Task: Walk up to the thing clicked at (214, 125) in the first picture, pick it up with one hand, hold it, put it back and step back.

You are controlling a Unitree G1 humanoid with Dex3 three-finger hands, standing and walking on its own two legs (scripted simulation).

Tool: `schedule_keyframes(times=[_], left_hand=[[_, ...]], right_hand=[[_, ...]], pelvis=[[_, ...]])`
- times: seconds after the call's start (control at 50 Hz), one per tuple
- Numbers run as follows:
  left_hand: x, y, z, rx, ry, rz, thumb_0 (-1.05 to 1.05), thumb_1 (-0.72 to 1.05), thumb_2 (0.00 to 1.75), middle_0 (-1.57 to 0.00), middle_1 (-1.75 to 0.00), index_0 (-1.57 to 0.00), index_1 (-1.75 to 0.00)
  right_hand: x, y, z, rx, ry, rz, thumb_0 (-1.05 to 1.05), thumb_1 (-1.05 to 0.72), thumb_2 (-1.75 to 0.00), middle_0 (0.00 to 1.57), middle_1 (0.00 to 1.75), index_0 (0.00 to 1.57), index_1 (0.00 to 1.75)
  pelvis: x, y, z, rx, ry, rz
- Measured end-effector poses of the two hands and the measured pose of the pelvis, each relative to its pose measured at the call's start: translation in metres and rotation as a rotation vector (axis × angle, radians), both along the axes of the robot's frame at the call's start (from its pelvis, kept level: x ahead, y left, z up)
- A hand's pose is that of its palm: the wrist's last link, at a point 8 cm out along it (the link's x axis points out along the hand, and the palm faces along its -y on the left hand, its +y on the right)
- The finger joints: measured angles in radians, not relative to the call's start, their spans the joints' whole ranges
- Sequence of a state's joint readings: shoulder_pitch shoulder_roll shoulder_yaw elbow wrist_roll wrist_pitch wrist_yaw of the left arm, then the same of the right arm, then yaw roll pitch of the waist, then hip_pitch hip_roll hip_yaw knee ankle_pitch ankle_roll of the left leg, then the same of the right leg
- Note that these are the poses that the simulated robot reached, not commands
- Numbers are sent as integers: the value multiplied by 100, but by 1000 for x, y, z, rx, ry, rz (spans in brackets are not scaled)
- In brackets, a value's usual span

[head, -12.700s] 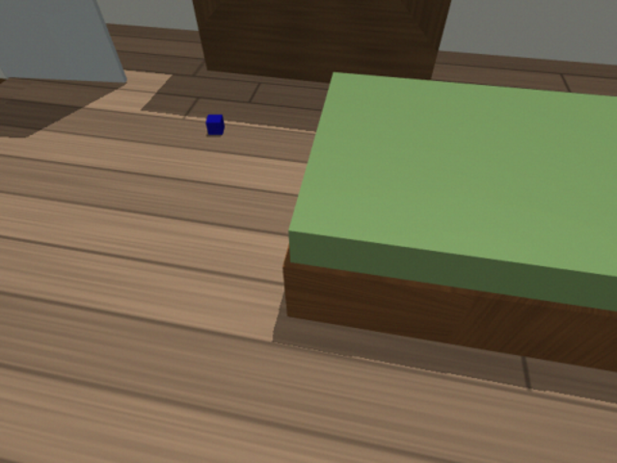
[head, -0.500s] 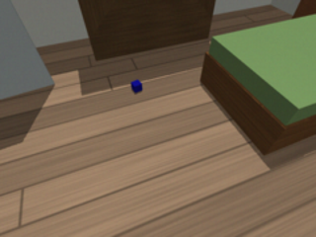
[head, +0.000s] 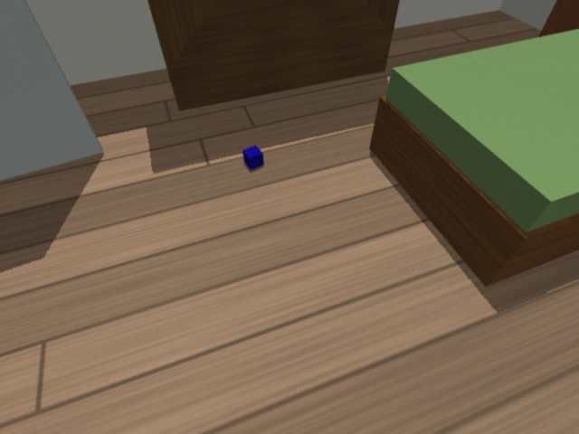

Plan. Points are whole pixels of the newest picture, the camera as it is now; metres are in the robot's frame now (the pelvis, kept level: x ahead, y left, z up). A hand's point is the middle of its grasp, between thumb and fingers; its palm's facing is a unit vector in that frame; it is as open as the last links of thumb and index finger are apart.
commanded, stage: stand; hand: left
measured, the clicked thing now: (253, 157) +1.50 +0.20 -0.74
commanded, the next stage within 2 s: walk up in 1.00 s
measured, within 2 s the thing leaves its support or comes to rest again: neither
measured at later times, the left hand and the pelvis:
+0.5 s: hand out of the picture +0.07 +0.26 -0.16, palm faces -0.01 -0.94 -0.35, open 7.4 cm; pelvis +0.00 +0.00 +0.00, yaw +0 degrees
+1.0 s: hand out of the picture +0.08 +0.26 -0.16, palm faces -0.02 -0.94 -0.35, open 7.4 cm; pelvis +0.01 +0.00 +0.00, yaw +0 degrees
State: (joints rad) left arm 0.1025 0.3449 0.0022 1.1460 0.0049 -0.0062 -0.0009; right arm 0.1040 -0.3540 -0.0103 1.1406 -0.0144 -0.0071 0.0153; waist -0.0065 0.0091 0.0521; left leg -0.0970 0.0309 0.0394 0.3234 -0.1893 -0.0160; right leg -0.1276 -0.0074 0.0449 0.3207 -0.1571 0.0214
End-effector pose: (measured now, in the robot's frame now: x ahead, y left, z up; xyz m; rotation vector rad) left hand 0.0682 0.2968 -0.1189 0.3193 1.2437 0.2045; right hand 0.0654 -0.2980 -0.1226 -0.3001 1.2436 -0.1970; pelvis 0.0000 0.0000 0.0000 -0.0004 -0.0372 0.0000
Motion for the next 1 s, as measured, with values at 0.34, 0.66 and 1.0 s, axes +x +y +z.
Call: schedule_keyframes(times=[0.34,0.66,1.0], left_hand=[[-2,3,1,1,-7,6,0,90,90,-20,-30,-20,-30],[-4,3,0,3,11,9,0,90,90,-20,-30,-20,-30],[6,2,1,2,-4,2,0,90,90,-20,-30,-20,-30]], right_hand=[[7,3,1,2,-17,15,1,-90,-90,20,30,20,30],[7,1,0,-2,0,14,1,-90,-90,20,30,20,30],[14,2,1,-3,-12,15,1,-90,-90,20,30,20,30]], pelvis=[[0,1,0,1,-2,4],[4,1,0,0,2,7],[8,1,0,-1,4,5]])
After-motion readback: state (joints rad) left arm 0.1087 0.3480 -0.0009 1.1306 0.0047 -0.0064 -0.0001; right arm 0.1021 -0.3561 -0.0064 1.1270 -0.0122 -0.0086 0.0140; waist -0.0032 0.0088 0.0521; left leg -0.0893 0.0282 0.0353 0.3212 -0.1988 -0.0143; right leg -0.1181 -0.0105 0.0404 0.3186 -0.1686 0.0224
